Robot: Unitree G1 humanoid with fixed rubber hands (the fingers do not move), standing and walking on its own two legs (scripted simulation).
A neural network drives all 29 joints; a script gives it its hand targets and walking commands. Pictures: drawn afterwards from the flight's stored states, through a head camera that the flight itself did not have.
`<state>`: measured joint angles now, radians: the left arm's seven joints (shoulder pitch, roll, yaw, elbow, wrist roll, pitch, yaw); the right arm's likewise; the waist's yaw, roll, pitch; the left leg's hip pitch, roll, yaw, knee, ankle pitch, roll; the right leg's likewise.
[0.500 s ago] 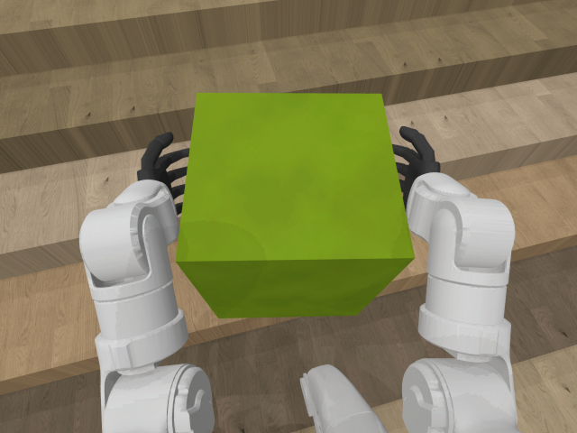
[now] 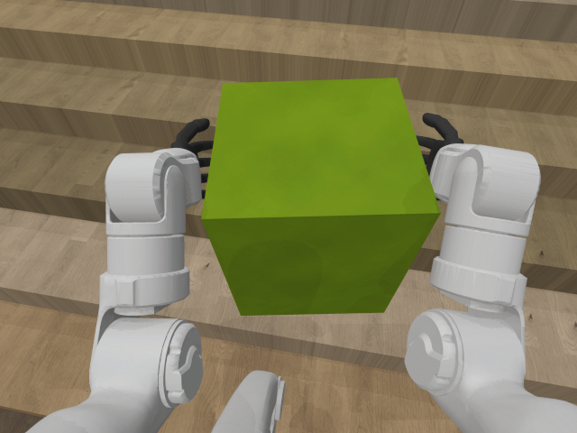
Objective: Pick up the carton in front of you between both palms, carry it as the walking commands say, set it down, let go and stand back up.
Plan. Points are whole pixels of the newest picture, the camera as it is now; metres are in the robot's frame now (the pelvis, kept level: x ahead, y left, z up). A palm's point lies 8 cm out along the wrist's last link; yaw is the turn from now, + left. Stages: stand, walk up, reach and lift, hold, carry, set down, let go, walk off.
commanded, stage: carry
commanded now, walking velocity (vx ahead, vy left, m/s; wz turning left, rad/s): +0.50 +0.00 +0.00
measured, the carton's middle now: (311, 208) +0.39 +0.06 +0.11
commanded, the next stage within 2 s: none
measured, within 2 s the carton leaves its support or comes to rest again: neither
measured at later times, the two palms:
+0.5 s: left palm (253, 5) +0.67 +0.19 +0.25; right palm (455, 28) +0.63 -0.11 +0.25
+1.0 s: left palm out of the picture +0.92 +0.13 +0.42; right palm out of the picture +0.93 -0.17 +0.42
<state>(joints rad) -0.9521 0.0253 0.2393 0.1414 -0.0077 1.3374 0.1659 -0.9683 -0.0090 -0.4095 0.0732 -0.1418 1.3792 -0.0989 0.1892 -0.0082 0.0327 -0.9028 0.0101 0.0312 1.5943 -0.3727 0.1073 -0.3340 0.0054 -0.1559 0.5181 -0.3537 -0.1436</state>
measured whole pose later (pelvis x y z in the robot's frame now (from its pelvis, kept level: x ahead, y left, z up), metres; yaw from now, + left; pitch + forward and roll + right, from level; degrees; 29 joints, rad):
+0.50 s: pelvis +0.28 +0.08 +0.12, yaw -2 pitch +4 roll +1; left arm -0.76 -0.02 0.31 0.03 0.10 1.32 0.11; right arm -0.76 0.04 -0.25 0.09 -0.04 1.24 -0.16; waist -0.09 -0.04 0.02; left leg -0.39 0.04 0.14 0.61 -0.33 0.12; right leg -0.98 -0.04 -0.04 1.71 -0.37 -0.10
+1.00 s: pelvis +0.55 -0.02 +0.24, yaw -1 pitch +3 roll +0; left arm -0.88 0.01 0.25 0.08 0.02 1.36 0.16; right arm -0.88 -0.03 -0.30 0.04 -0.09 1.38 -0.12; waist 0.06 0.03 0.00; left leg -0.94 0.04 0.05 1.72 -0.26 0.11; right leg -0.41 0.00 -0.15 0.63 -0.27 -0.08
